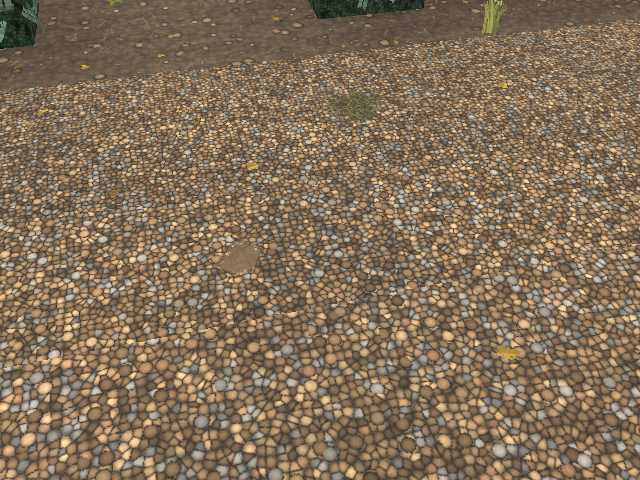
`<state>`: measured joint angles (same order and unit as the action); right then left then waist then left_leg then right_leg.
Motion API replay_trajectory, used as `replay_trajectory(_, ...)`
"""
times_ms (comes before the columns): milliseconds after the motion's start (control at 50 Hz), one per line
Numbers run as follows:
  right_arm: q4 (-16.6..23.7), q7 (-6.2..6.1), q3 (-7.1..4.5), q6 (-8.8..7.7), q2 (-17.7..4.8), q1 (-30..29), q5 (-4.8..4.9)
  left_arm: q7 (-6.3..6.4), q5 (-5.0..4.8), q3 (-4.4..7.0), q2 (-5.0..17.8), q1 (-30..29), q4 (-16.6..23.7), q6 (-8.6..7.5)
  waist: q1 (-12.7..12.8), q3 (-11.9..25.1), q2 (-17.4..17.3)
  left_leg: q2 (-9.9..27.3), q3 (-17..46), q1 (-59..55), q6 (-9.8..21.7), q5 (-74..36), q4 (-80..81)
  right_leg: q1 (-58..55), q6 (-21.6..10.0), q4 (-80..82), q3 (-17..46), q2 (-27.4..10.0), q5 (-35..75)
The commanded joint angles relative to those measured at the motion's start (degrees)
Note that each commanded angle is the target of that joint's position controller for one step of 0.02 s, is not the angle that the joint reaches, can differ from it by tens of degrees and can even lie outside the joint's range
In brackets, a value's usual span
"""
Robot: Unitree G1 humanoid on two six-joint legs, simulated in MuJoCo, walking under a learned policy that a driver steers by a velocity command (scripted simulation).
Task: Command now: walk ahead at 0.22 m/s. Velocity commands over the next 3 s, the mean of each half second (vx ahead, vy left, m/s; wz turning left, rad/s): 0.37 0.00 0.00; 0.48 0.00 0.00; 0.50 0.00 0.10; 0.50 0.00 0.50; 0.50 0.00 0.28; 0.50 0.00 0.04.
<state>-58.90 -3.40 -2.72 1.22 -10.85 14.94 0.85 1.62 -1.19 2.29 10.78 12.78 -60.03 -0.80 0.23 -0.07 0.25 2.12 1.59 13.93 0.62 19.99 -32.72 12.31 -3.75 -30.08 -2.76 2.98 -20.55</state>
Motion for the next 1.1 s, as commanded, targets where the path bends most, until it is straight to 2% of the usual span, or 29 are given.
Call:
replay_trajectory(20,1.42,0.22,-1.51,-3.21,-6.39,2.44,0.42,0.49,-0.44,1.54,6.57,2.65,2.04,-1.52,0.48,-8.33,-3.03,2.38,4.34,8.26,6.05,15.48,7.31,5.05,-3.81,5.62,8.15,-6.15,-17.99)
replay_trajectory(100,-0.17,1.39,-1.71,-5.83,-6.46,9.82,1.08,-0.89,-0.40,1.05,4.50,0.32,3.74,-4.18,-1.63,-6.45,-5.30,5.42,11.66,1.33,9.59,14.31,8.85,12.46,-4.03,-3.44,5.10,-4.50,-12.39)
replay_trajectory(140,-1.66,1.84,-2.64,-6.45,-10.42,15.30,1.28,-1.78,-0.40,0.41,2.84,-5.01,6.85,-5.71,-3.59,-5.41,-13.04,14.91,27.97,-11.04,15.00,7.02,14.19,25.15,-2.30,-15.39,-0.08,-1.59,-4.06)
replay_trajectory(180,-1.46,2.11,-2.52,-7.38,-10.20,17.89,0.14,-2.54,-0.28,0.38,4.77,-11.76,9.52,-6.76,-6.49,-4.73,-10.86,19.80,33.87,-19.92,17.16,-8.48,13.83,37.14,-2.33,-24.15,4.06,-3.72,-12.79)
replay_trajectory(240,0.23,1.85,-2.25,-6.47,-10.33,14.06,0.15,-3.48,-0.58,0.39,6.18,-12.65,10.14,-6.48,-4.73,-3.30,-6.23,18.54,24.90,-18.23,13.16,-16.74,14.20,35.67,-1.46,-20.02,4.69,-7.93,-8.79)
replay_trajectory(300,2.16,2.06,-2.40,-4.88,-12.02,6.05,0.15,-3.85,-0.58,0.55,5.40,-6.18,7.34,-5.41,0.65,-3.02,-7.24,8.74,9.51,4.22,7.46,-9.64,17.43,3.99,-0.32,-4.87,-3.06,-2.14,13.39)
replay_trajectory(340,1.89,1.86,-2.06,-4.93,-11.41,6.21,0.10,-3.03,-0.54,2.50,8.07,2.26,4.23,-3.81,4.67,-1.09,-7.93,5.24,5.12,9.58,5.49,-11.26,12.87,-9.08,-0.27,-5.34,-4.75,0.43,12.19)
replay_trajectory(360,1.88,2.04,-1.51,-5.23,-9.50,5.55,-0.03,-2.80,-0.64,3.45,9.66,9.29,2.60,-3.70,8.33,1.36,-5.27,4.21,2.80,11.25,4.31,-17.29,3.94,-15.68,-1.83,-4.81,-1.49,-1.96,12.14)
replay_trajectory(380,3.70,1.89,-0.79,-5.46,-7.15,4.53,-0.56,-2.45,-0.20,4.78,15.23,14.66,2.36,-3.89,10.02,3.51,7.82,-0.02,-1.95,15.18,1.11,-11.30,-16.36,-19.02,-6.24,5.23,16.76,-14.15,5.44)
replay_trajectory(400,4.58,1.68,0.03,-6.27,-1.90,9.05,0.13,-3.41,0.68,4.48,17.43,17.46,1.80,-4.57,7.80,9.32,20.29,-6.43,2.34,24.14,0.53,10.28,-33.60,-24.98,-14.60,18.01,44.92,-24.66,-5.82)
replay_trajectory(420,4.57,1.97,-1.41,-6.86,-6.53,8.44,1.50,-4.06,0.37,2.91,13.17,10.53,3.18,-5.49,4.12,3.19,12.02,-2.35,6.64,29.17,2.13,8.02,-40.11,-18.93,-13.84,19.47,45.23,-25.30,-12.17)
replay_trajectory(440,5.08,2.14,-1.88,-7.01,-8.24,5.87,1.92,-4.58,0.10,2.17,10.55,5.03,5.04,-6.02,2.88,-1.78,7.47,0.45,6.02,29.44,3.85,2.30,-39.90,-12.43,-11.61,18.82,36.41,-23.34,-7.16)
replay_trajectory(460,4.42,1.81,-2.02,-6.70,-7.66,5.85,1.62,-4.88,0.25,1.82,10.03,1.44,6.14,-6.18,1.28,-2.75,4.11,2.87,5.19,26.43,4.07,-2.75,-38.08,-8.31,-9.83,18.90,28.95,-20.60,1.11)
replay_trajectory(480,4.25,1.55,-2.51,-6.35,-7.77,5.87,0.91,-4.91,0.40,1.66,9.23,0.20,6.65,-6.15,0.51,-2.39,4.05,4.57,4.82,24.47,4.04,-5.95,-34.91,-6.73,-8.75,19.10,23.28,-18.22,7.50)
replay_trajectory(520,5.12,1.97,-3.38,-5.27,-8.64,5.06,0.96,-4.23,0.83,0.79,6.84,2.33,5.66,-5.71,-0.23,-1.45,5.57,5.62,3.95,22.16,4.21,-8.49,-30.00,-6.76,-7.73,19.97,17.69,-15.44,15.11)
replay_trajectory(580,7.30,2.58,-3.26,-4.35,-6.36,0.35,-0.32,-2.61,0.88,1.64,10.06,7.21,3.79,-5.08,0.04,-0.87,2.14,5.03,2.01,24.55,1.97,-10.99,-23.74,-8.90,-9.39,20.59,14.99,-15.80,25.13)
replay_trajectory(600,7.13,3.39,-3.40,-4.26,-6.07,0.18,-0.31,-2.40,2.03,1.94,10.86,9.14,3.43,-5.09,0.15,0.34,0.34,4.94,2.16,25.45,1.64,-14.81,-25.37,-9.41,-10.10,18.87,14.94,-16.67,25.41)
replay_trajectory(620,7.73,3.66,-3.55,-4.21,-6.39,-1.03,-0.02,-2.16,1.62,1.91,10.81,9.47,3.42,-5.17,0.06,-0.23,0.19,4.73,2.44,27.53,1.30,-16.78,-24.46,-9.39,-10.08,18.95,14.46,-16.94,24.89)
replay_trajectory(640,9.96,3.99,-4.30,-4.72,-8.21,-5.90,1.22,-1.60,0.98,1.58,9.96,11.08,2.44,-5.76,0.29,-2.21,2.76,5.76,5.70,32.72,1.96,-20.26,-18.74,-12.97,-7.68,18.97,14.52,-16.46,17.53)
replay_trajectory(680,11.24,4.30,-4.32,-5.19,-8.06,-9.54,0.97,-0.40,0.52,1.36,9.77,12.87,2.10,-6.04,1.47,-4.70,4.00,4.75,4.73,34.48,1.74,-27.32,-11.22,-11.86,-7.29,20.41,13.07,-15.17,13.96)
replay_trajectory(780,14.21,6.15,-3.22,-5.80,-6.49,-16.80,-0.66,1.20,0.52,0.98,8.99,16.55,2.13,-6.02,3.25,-5.82,3.24,4.16,3.31,33.00,2.04,-39.53,-5.03,-7.95,-7.64,12.67,11.83,-15.28,11.92)
replay_trajectory(840,16.54,8.78,-2.28,-6.78,-5.75,-19.96,-1.69,1.72,1.04,0.26,8.27,20.41,2.87,-5.20,4.63,-6.40,2.56,3.05,2.20,33.91,4.13,-43.57,-4.36,-6.76,-7.06,5.91,12.19,-15.54,9.86)
replay_trajectory(900,19.52,10.76,-1.09,-7.77,-4.91,-25.74,-1.13,2.36,0.69,-0.08,8.18,23.72,3.52,-4.04,6.82,-8.33,2.30,3.07,1.16,39.44,4.31,-42.55,-3.66,-10.94,-6.93,-0.56,13.55,-16.39,9.11)
replay_trajectory(960,20.32,11.74,0.21,-7.80,-4.06,-27.92,-0.43,2.76,-0.21,0.15,8.24,23.63,4.32,-2.51,8.25,-8.58,2.84,2.49,-0.81,30.57,3.92,-47.18,2.60,-7.44,-4.22,-6.51,9.59,-13.89,10.41)
replay_trajectory(1020,18.00,10.68,-0.08,-8.13,-5.47,-21.27,0.32,2.09,-0.37,0.25,8.47,21.98,5.06,-2.01,6.37,-6.41,3.30,2.34,-1.35,17.65,2.66,-47.27,9.46,-8.02,-2.51,-16.33,8.06,-11.49,18.64)
replay_trajectory(1040,14.95,9.59,-1.25,-8.02,-7.75,-12.65,0.22,1.61,-0.10,0.48,9.23,20.93,5.23,-2.00,2.55,-2.93,3.99,2.48,-1.44,10.23,2.65,-46.17,10.78,-9.53,-2.22,-25.72,8.58,-10.81,26.65)
replay_trajectory(1060,11.47,8.75,-2.57,-7.93,-9.91,-0.65,-0.43,0.50,0.14,0.94,9.73,19.17,4.08,-2.78,-3.98,3.86,3.00,3.59,-0.94,-6.38,4.55,-52.60,13.42,-5.40,-1.42,-39.97,8.33,-9.47,31.93)
replay_trajectory(1080,6.98,8.18,-3.32,-7.26,-12.88,11.92,-0.99,-0.43,-0.91,1.07,9.55,15.34,4.34,-3.52,-12.15,6.85,-2.35,7.49,0.16,-22.26,7.76,-60.44,16.71,6.62,2.72,-65.99,4.01,-3.19,12.85)
replay_trajectory(1100,4.83,7.79,-2.12,-7.25,-14.97,16.11,-3.88,-1.36,-0.46,0.29,2.47,23.00,4.34,-4.85,-6.85,14.31,-17.39,13.78,3.23,-46.63,9.25,-87.43,-9.53,30.68,3.60,-87.46,10.41,1.59,-34.64)
